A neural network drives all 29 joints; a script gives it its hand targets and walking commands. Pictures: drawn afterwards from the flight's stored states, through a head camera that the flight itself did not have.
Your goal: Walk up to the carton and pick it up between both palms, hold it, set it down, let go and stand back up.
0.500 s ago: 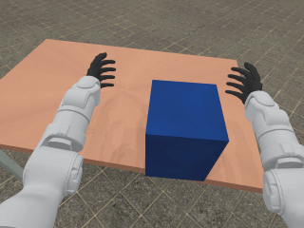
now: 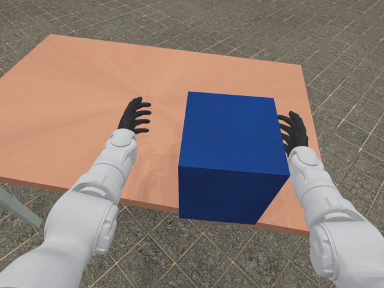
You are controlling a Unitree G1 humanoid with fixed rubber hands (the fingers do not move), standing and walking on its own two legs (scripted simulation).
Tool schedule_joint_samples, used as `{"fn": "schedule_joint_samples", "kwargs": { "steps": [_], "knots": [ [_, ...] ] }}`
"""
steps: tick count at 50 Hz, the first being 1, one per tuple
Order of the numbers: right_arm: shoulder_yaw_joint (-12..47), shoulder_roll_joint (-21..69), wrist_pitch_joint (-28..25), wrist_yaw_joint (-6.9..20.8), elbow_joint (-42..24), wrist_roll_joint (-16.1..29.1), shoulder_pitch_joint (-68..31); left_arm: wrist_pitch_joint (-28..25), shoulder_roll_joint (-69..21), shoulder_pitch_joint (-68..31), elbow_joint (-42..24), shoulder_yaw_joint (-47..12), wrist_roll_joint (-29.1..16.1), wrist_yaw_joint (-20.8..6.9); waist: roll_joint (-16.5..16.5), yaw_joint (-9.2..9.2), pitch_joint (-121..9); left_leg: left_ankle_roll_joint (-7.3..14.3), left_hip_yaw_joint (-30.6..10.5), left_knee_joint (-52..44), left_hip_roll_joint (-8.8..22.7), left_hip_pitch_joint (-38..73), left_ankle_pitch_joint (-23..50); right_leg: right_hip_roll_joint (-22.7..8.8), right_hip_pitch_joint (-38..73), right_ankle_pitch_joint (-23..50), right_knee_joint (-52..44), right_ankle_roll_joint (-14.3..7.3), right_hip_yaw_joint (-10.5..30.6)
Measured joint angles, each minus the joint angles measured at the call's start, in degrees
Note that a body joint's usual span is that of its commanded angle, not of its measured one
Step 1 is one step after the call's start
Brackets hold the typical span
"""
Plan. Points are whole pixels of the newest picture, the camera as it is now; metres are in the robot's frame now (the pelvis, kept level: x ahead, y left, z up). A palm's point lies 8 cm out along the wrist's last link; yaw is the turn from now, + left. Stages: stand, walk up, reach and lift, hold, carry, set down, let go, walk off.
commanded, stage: reach and lift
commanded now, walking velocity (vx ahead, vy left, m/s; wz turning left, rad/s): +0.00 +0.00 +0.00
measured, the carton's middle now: (223, 161) +0.42 -0.13 -0.01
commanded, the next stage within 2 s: none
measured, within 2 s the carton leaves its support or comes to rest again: neither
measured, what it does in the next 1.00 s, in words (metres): stands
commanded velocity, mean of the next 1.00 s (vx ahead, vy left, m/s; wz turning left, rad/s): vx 0.00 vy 0.00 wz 0.00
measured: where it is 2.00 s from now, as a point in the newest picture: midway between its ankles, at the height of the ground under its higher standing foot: outside the picture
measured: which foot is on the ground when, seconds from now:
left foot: down 0.00-1.00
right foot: down 0.00-1.00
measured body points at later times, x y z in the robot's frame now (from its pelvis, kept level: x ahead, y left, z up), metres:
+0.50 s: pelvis -0.02 +0.00 -0.02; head +0.07 +0.02 +0.42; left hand +0.47 +0.08 +0.03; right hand +0.39 -0.27 +0.04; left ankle -0.02 +0.15 -0.74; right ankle +0.03 -0.11 -0.74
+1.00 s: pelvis -0.02 +0.00 -0.01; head +0.08 +0.00 +0.42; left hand +0.47 +0.04 +0.03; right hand +0.40 -0.25 +0.04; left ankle -0.02 +0.15 -0.74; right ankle +0.03 -0.11 -0.74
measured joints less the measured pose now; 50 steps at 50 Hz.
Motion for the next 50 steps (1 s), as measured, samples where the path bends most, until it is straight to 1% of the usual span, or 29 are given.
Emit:
{"fn": "schedule_joint_samples", "kwargs": {
  "steps": [4,7,12,19,24,28,31,34,37,39,41,43,47,50],
  "knots": [
    [0.62,0.72,-3.17,-0.68,0.36,-0.7,0.32,-4.93,-0.57,-2.62,5.41,-0.6,-1.56,-0.97,1.59,0.04,-0.28,0.18,-0.08,2.5,-0.18,-3.56,-0.92,-0.15,-3.63,-0.85,2.53,0.17,0.01],
    [1.03,0.99,-5.65,-1.17,0.56,-0.9,0.18,-8.46,-1.32,-3.81,8.77,-0.3,-1.74,-1.61,1.96,0.11,-0.63,0.32,0.13,4.03,-0.43,-5.9,-1.46,-0.36,-6.38,-1.59,4.65,0.3,0.32],
    [1.6,1.28,-9.56,-1.96,1.67,-0.39,-0.38,-12.37,-2.87,-2.94,10.62,1.06,-0.04,-1.78,1.46,0.37,-0.68,0.41,0.41,5.74,-0.68,-8.38,-1.98,-0.51,-9.26,-2.24,6.87,0.37,0.74],
    [1.83,1.07,-11.93,-1.63,4.75,0.3,-1.74,-13.23,-3.6,-0.32,9.15,1.37,0.8,-0.27,-0.04,0.46,-2.26,0.19,0.25,7.79,-0.44,-11.55,-2.37,-0.2,-12.25,-2.17,8.3,0.22,0.76],
    [1.08,1.35,-11.08,-1.43,6.84,1.05,-3.15,-13.2,-3.05,-1.79,9.14,-0.04,-0.82,0.96,-0.44,0.09,-3.73,0.06,-0.19,9.55,-0.41,-13.94,-2.69,-0.13,-14.41,-2.3,9.64,0.07,0.44],
    [0.03,1.72,-9.77,-1.38,8.14,0.57,-4.64,-12.77,-2.73,-5.33,11.29,-1.55,-2.15,1.47,-0.12,-0.34,-4.78,0.16,-0.39,10.63,-0.64,-15.58,-2.92,-0.31,-16.07,-2.62,10.83,0.09,0.33],
    [-0.53,2.08,-9.07,-1.61,8.83,-0.14,-5.69,-12.41,-3.09,-7.97,13.41,-2.12,-2.51,1.33,0.3,-0.65,-4.79,0.22,-0.46,11.06,-0.78,-16.03,-3.07,-0.42,-16.56,-2.8,11.33,0.14,0.3],
    [-1.1,2.55,-8.94,-2.15,8.39,-1.13,-6.08,-12.42,-4.23,-9.17,14.58,-1.13,-1.26,0.87,0.82,-0.69,-4.28,0.27,-0.51,11.09,-0.78,-15.9,-3.18,-0.4,-16.39,-2.81,11.21,0.17,0.29],
    [-2.0,3.41,-9.41,-2.85,7.6,-2.45,-6.07,-12.53,-5.79,-8.62,14.6,0.9,1.33,0.5,1.17,-0.61,-3.56,0.3,-0.35,10.43,-0.77,-15.11,-3.05,-0.36,-15.74,-2.59,10.61,0.21,0.49],
    [-2.51,4.09,-9.86,-3.29,6.45,-3.46,-5.67,-12.63,-6.91,-7.41,13.63,3.02,3.45,0.52,1.21,-0.45,-2.94,0.28,-0.14,9.81,-0.72,-14.34,-2.9,-0.29,-15.13,-2.41,10.12,0.24,0.71],
    [-3.26,4.5,-10.29,-3.64,5.11,-4.55,-4.97,-13.15,-7.19,-6.14,12.07,5.81,5.03,1.32,0.97,-0.3,-2.17,0.27,0.09,9.01,-0.73,-13.35,-2.63,-0.26,-14.4,-2.19,9.64,0.25,0.97],
    [-4.37,5.0,-10.76,-3.96,3.86,-5.9,-4.34,-13.12,-7.17,-4.91,10.2,7.61,7.14,1.19,0.71,-0.23,-1.45,0.24,0.16,8.18,-0.83,-12.47,-2.26,-0.33,-13.72,-2.0,9.2,0.22,1.07],
    [-6.82,6.43,-11.19,-4.43,2.57,-8.62,-3.88,-13.29,-6.95,-3.83,8.52,10.31,10.12,1.19,0.15,-0.4,-0.17,0.15,0.12,6.39,-1.03,-10.97,-1.31,-0.51,-12.45,-1.41,7.99,0.1,1.06],
    [-9.06,7.44,-11.58,-4.51,2.17,-10.71,-3.6,-13.11,-6.87,-3.47,7.72,11.29,11.77,1.58,0.05,-0.5,0.17,0.1,-0.05,5.43,-1.09,-10.46,-0.74,-0.57,-11.88,-0.91,7.03,0.03,0.9]
  ]
}}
